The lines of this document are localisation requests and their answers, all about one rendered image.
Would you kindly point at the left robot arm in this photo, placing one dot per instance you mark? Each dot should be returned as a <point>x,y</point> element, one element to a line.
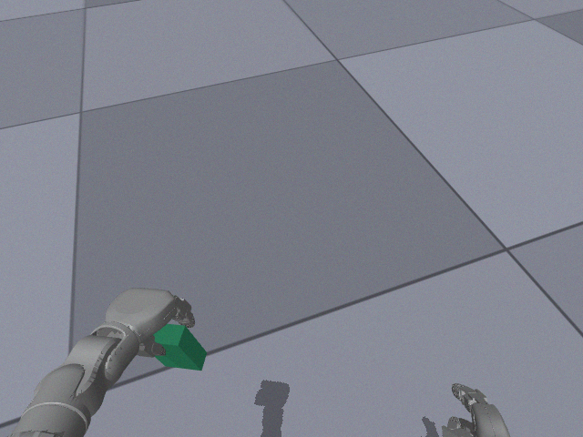
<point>68,396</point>

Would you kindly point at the left robot hand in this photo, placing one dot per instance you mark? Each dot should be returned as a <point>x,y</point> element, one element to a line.
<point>146,311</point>

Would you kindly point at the carton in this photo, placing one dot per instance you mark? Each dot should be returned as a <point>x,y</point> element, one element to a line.
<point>182,349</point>

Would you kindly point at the right robot hand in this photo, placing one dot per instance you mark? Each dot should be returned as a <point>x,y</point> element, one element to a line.
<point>486,418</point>

